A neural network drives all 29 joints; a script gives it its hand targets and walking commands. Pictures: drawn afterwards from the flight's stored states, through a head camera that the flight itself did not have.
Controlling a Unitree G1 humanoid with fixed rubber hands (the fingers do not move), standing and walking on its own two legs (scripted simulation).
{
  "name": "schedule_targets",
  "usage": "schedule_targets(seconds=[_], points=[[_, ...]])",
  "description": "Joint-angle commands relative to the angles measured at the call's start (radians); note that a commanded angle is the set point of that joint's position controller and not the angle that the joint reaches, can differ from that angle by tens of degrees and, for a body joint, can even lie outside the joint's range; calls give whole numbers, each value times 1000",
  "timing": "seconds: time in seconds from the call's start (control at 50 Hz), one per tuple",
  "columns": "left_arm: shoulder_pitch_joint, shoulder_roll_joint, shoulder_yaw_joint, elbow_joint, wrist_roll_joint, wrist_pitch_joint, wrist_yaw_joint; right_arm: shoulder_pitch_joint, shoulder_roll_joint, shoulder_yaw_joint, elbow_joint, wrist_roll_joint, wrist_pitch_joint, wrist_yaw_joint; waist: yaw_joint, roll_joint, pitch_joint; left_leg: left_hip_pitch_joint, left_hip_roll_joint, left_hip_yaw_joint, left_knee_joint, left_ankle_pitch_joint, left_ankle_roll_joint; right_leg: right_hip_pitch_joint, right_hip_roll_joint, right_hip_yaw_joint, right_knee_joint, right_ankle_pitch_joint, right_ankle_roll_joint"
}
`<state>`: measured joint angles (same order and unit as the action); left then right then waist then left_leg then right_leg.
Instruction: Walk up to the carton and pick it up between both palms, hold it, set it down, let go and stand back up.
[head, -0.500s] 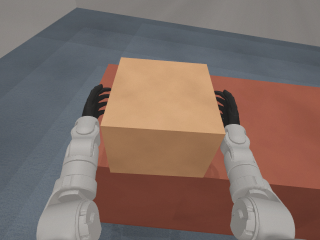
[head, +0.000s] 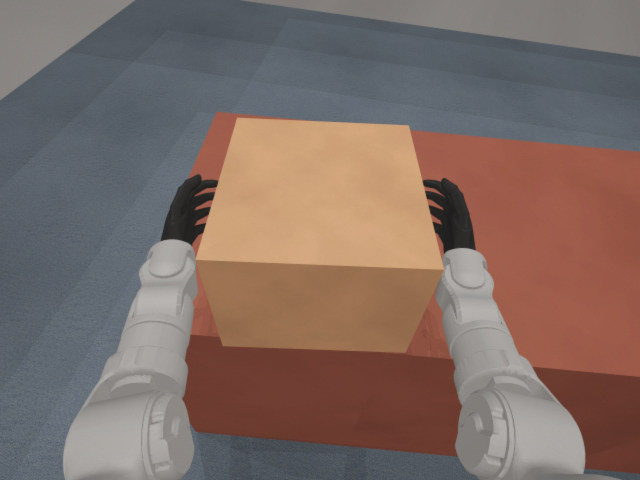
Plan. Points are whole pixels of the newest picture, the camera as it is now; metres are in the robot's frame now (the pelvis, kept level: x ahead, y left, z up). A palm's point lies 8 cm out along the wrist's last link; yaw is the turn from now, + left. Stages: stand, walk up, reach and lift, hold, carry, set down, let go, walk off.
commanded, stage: set down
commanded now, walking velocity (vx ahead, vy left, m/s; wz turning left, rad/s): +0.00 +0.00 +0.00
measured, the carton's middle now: (318, 231) +0.46 +0.00 +0.03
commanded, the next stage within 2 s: none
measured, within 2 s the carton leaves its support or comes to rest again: rests again in 1.76 s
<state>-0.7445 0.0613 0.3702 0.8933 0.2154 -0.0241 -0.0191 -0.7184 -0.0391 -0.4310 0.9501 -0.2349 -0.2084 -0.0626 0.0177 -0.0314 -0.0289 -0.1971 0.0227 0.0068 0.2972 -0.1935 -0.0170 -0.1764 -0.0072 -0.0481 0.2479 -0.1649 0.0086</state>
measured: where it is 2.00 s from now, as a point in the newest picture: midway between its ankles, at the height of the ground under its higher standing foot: outside the picture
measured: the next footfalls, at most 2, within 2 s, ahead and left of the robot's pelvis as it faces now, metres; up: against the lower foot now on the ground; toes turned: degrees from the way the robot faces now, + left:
none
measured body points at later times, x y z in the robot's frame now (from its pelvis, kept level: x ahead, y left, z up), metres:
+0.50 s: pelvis -0.01 +0.00 +0.00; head +0.06 +0.01 +0.44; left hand +0.43 +0.17 +0.05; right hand +0.43 -0.18 +0.07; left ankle -0.03 +0.12 -0.75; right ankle -0.03 -0.12 -0.75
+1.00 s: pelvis +0.00 +0.00 -0.01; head +0.10 +0.00 +0.43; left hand +0.46 +0.17 +0.03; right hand +0.45 -0.18 +0.04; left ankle -0.03 +0.12 -0.75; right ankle -0.03 -0.12 -0.75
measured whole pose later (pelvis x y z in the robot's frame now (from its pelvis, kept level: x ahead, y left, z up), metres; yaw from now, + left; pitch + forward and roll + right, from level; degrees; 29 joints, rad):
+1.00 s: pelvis +0.00 +0.00 -0.01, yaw -1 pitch +18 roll -1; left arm -0.92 0.11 0.42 1.23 0.19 -0.28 0.00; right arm -0.83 -0.05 -0.59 1.07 -0.36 -0.33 -0.04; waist 0.03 0.00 -0.10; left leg -0.47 0.03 0.03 0.36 -0.20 -0.01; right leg -0.46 0.00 -0.03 0.32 -0.16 0.01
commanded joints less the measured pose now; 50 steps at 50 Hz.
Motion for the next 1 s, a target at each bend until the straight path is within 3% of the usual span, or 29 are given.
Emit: schedule_targets(seconds=[0.0,0.04,0.1,0.18,0.26,0.32,0.36,0.44,0.48,0.62,0.66,0.78,0.8,0.82,0.9,0.98], points=[[-673,-520,-280,-97,-3,-96,-89,-631,526,256,-107,-73,-100,154,-10,30,-631,165,-16,96,60,574,-55,242,26,-67,88,543,33],[-688,-515,-276,-96,-1,-105,-86,-630,525,247,-95,-69,-101,155,-8,59,-638,184,-11,100,69,599,-61,215,26,-67,83,543,28],[-687,-509,-257,-54,11,-111,-85,-653,525,249,-87,-79,-102,159,5,34,-648,173,-13,100,72,578,-54,209,28,-64,87,540,29],[-699,-511,-253,-39,0,-124,-76,-649,523,217,-64,-88,-101,172,4,62,-667,189,-9,102,82,621,-60,163,31,-70,84,506,22],[-720,-485,-207,10,23,-137,-76,-643,532,187,-54,-123,-89,182,17,50,-663,103,-13,108,50,504,-41,184,16,-53,83,467,27],[-731,-479,-203,20,22,-141,-74,-651,519,161,-37,-130,-83,188,10,57,-668,127,-8,110,62,525,-42,156,18,-59,92,473,27],[-742,-467,-181,56,25,-144,-79,-660,532,145,-28,-145,-75,186,10,42,-680,97,-11,113,51,465,-29,152,12,-51,84,446,28],[-792,-440,-154,60,11,-173,-90,-670,564,137,-38,-171,-69,189,4,5,-719,-10,-21,116,24,385,-5,229,-6,-30,115,506,47],[-816,-429,-160,62,9,-198,-87,-682,572,132,-47,-182,-81,187,4,2,-760,-13,-21,115,36,420,-8,233,-5,-33,135,563,54],[-782,-420,-118,161,33,-223,-95,-650,581,123,18,-202,-80,184,3,-1,-746,-14,-14,117,54,449,-12,204,-7,-38,157,590,54],[-797,-431,-131,162,23,-235,-93,-640,576,107,41,-209,-90,184,-12,30,-742,20,-10,112,76,519,-28,160,1,-47,156,599,46],[-768,-444,-146,213,27,-271,-76,-641,548,108,84,-206,-139,189,5,70,-761,127,15,97,152,697,-44,-14,17,-65,135,564,22],[-764,-443,-146,219,29,-277,-77,-630,552,109,105,-211,-139,189,0,58,-769,139,18,99,151,672,-45,-39,17,-70,127,522,21],[-760,-449,-150,221,24,-285,-77,-636,552,119,107,-199,-146,190,13,63,-778,119,18,96,156,679,-46,-31,17,-63,128,542,21],[-727,-446,-148,272,21,-291,-83,-628,533,118,136,-201,-149,188,3,52,-737,63,14,93,147,649,-38,-11,14,-58,145,544,14],[-732,-419,-129,292,29,-314,-85,-625,539,126,147,-212,-163,184,12,5,-774,-16,5,103,123,554,-13,64,9,-41,163,588,31]])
